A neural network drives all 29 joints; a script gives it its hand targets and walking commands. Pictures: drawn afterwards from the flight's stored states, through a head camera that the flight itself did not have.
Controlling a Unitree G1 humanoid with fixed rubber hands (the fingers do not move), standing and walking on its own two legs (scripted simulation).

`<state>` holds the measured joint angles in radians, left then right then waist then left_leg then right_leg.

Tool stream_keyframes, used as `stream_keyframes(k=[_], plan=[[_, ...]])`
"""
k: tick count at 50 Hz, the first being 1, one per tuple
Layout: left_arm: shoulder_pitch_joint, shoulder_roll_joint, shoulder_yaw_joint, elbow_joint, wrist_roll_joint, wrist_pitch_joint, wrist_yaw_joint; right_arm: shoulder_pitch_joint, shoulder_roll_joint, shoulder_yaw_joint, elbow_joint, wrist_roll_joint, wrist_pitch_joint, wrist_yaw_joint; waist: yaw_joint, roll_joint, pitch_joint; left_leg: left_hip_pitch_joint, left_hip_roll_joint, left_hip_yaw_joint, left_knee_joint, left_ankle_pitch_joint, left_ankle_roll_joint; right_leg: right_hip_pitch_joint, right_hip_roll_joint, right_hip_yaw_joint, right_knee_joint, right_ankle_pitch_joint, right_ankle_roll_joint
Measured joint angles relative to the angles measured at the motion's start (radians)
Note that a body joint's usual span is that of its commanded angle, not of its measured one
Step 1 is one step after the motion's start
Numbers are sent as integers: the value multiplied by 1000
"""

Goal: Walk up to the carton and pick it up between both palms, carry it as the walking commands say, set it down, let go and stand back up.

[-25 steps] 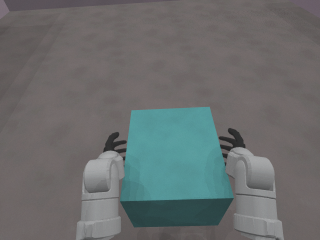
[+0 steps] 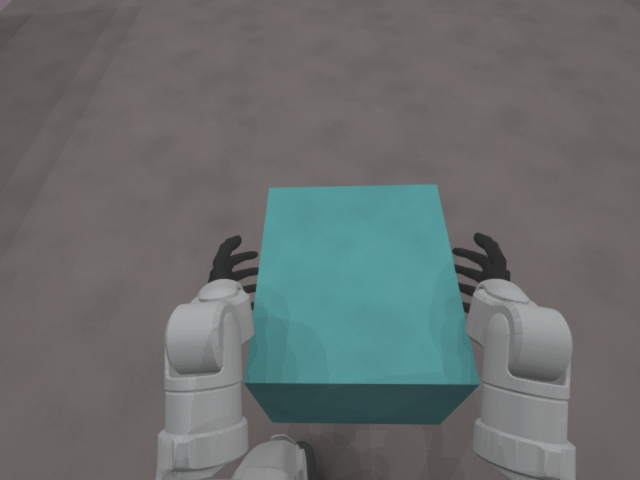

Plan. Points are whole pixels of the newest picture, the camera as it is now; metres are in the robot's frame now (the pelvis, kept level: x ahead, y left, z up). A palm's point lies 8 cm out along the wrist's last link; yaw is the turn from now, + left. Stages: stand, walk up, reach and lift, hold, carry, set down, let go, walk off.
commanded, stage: carry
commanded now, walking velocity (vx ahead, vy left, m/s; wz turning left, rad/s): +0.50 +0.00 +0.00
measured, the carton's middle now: (353, 305) +0.33 +0.01 +0.00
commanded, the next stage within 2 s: none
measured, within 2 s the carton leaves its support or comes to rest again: neither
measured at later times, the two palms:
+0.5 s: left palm (308, 107) +0.67 +0.09 +0.07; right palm (487, 116) +0.64 -0.21 +0.07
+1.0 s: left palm (314, 28) +0.99 +0.11 +0.06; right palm (449, 29) +0.96 -0.19 +0.06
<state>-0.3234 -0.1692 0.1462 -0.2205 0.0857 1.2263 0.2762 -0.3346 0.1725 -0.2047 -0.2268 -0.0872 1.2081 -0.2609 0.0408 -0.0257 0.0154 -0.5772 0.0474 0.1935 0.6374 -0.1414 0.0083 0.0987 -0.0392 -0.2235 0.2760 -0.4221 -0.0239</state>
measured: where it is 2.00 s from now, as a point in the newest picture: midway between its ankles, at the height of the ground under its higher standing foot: (365, 183)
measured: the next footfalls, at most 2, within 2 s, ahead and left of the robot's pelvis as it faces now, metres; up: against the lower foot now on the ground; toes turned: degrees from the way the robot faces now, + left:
left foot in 0.06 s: +0.26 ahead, +0.10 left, +0.00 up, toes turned +10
right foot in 0.40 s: +0.44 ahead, -0.11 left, +0.00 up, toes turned -16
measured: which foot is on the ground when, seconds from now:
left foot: up 0.00-0.04, down 0.06-0.40, up 0.42-0.78, down 0.80-1.00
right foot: down 0.00-0.08, up 0.10-0.38, down 0.40-0.80, up 0.82-1.00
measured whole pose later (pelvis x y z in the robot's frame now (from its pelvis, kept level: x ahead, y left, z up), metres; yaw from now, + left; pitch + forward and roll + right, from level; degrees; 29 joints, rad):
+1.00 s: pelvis +0.69 -0.01 +0.01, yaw -6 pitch +4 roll +1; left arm -0.28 -0.16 0.17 -0.17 0.09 1.22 0.25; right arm -0.31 0.17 -0.17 -0.15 -0.05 1.21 -0.32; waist -0.02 0.01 0.02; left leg -0.21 0.05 0.28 0.39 -0.24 0.03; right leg -0.48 -0.07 -0.12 0.82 -0.36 0.01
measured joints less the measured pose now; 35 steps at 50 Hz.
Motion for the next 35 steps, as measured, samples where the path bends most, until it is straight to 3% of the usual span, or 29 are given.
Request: stream_keyframes(k=[3,5,7,9,11,14,19,21,22,24,26,29,35], plan=[[-5,-1,27,3,11,2,-15,-14,5,12,24,-12,-5,-1,0,14,-13,88,-25,75,-153,54,42,23,-29,10,183,-107,24],[-16,4,54,29,21,-10,-37,-28,9,27,62,-17,-24,-11,-17,-7,-18,93,-31,97,-74,57,91,-83,-60,76,501,-82,21],[-15,3,71,57,21,-25,-40,-39,13,22,99,-19,-36,-17,-24,-10,-6,119,-31,114,-49,-23,98,-259,-37,180,802,-38,22],[1,-1,67,72,19,-30,-34,-26,9,21,114,-15,-36,-18,-35,1,8,173,-31,123,-97,-40,69,-407,-29,197,900,7,19],[17,5,49,74,10,-26,-30,-1,1,30,101,10,-27,-38,-51,15,27,236,-31,125,-157,-55,70,-513,-38,171,825,40,17],[27,8,31,60,8,-27,-41,31,-9,45,46,54,-13,-80,-76,33,50,323,-25,117,-227,-77,56,-601,-44,124,580,61,17],[22,6,6,19,39,-31,-79,36,-10,43,-35,79,7,-105,-99,47,43,434,-6,86,-209,-188,9,-578,-30,27,212,274,-10],[4,1,-3,32,59,-37,-93,26,-9,22,-47,73,13,-98,-100,58,17,427,22,49,-79,-280,-13,-534,-24,-10,190,366,-51],[-7,-2,-5,53,71,-50,-100,17,-6,4,-38,68,8,-92,-95,72,9,390,33,3,33,-291,-19,-527,-16,-26,226,337,-63],[-22,-7,-7,88,76,-57,-92,12,-5,-19,-16,53,1,-74,-86,69,-6,285,16,-83,272,-313,-19,-488,-13,-40,237,242,-64],[-17,-6,-12,99,68,-46,-76,18,-6,-25,6,50,1,-64,-71,48,-20,194,0,-108,393,-299,-19,-436,-21,-47,200,221,-43],[2,0,-15,89,46,-28,-51,21,-7,-16,27,43,5,-53,-43,13,-30,116,0,-97,329,-226,-28,-339,-36,-42,117,227,-39],[14,4,2,42,13,-16,-22,4,-1,6,32,3,0,-17,-11,11,-33,66,14,-53,29,-78,-13,-155,-41,-40,34,116,10]])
